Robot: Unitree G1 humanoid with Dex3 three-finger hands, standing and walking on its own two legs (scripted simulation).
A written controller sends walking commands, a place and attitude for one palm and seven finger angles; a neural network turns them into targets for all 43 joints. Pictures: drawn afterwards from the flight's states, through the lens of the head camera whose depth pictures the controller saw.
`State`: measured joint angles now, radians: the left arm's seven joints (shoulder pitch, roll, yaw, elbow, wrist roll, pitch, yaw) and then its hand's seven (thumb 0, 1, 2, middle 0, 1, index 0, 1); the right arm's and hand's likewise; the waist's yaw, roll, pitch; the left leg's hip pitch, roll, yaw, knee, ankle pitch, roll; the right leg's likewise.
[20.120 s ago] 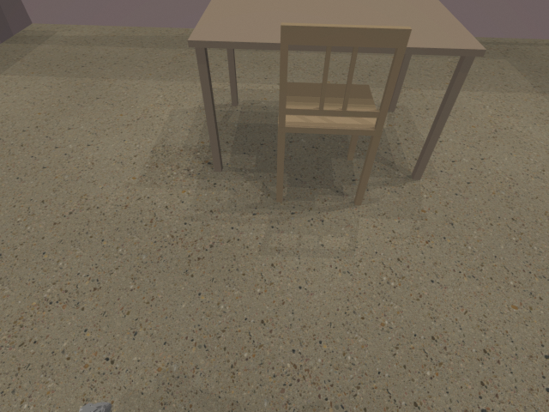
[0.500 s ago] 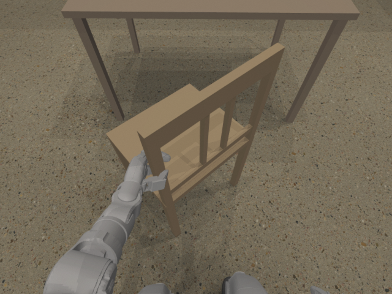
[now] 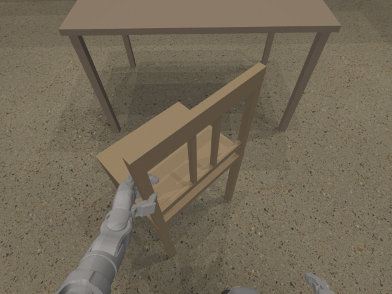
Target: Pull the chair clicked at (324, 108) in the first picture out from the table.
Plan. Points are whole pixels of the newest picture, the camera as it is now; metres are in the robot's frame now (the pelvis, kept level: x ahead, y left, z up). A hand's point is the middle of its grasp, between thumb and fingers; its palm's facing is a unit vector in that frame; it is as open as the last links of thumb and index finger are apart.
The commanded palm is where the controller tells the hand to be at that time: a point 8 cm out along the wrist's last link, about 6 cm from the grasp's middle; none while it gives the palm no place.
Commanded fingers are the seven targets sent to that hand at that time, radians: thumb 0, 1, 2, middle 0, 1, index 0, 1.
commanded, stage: stop walking, hand still on the chair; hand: left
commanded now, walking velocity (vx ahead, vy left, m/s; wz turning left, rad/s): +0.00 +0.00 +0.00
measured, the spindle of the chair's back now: (192, 160) +0.46 +0.02 -0.10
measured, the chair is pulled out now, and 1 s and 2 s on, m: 0.47 0.47 0.47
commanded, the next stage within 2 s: open the thumb and straighten the fingers in 0.46 s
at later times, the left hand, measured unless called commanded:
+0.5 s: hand (149, 202) +0.32 +0.12 -0.06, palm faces -0.08 -0.98 -0.20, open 6.1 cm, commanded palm +0.30 +0.17 -0.04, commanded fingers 0.00 0.90 0.90 -0.50 -1.45 -0.50 -1.45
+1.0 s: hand (142, 199) +0.33 +0.14 -0.06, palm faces -0.10 -0.98 -0.20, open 13.2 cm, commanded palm +0.31 +0.19 -0.04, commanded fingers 0.00 -0.55 0.20 -0.17 -0.51 -0.17 -0.51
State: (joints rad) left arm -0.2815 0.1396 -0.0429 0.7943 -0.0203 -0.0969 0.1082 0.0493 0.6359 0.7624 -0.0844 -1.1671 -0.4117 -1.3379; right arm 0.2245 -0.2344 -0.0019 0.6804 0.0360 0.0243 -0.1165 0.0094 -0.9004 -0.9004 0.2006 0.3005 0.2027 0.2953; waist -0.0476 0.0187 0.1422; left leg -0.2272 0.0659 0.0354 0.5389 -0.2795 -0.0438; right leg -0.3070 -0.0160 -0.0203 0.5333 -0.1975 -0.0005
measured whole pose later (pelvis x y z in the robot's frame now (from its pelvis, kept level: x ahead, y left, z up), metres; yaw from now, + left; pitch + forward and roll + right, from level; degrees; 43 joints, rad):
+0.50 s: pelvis +0.03 +0.01 +0.01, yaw -1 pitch -2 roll +0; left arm -0.15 0.13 -0.09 0.69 0.00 -0.08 0.10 0.05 0.63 0.75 -0.08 -1.18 -0.42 -1.35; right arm 0.17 -0.20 0.01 0.65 0.03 0.04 -0.10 0.01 -0.90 -0.90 0.20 0.30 0.20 0.30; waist -0.03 0.01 0.11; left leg -0.15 0.06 0.05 0.48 -0.30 -0.04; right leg -0.24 -0.02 -0.01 0.49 -0.22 0.01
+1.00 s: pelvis +0.03 +0.02 -0.02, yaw +2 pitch +9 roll +0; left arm -0.08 0.17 -0.08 0.44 -0.03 0.06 0.04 0.00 -0.37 0.29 -0.33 -1.09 -0.38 -1.11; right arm 0.27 -0.26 -0.02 0.62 0.04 -0.03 -0.02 0.01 -0.90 -0.90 0.20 0.30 0.20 0.30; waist -0.07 0.04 -0.07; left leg -0.49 0.02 0.02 0.76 -0.42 -0.01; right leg -0.56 -0.07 -0.03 0.76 -0.34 0.03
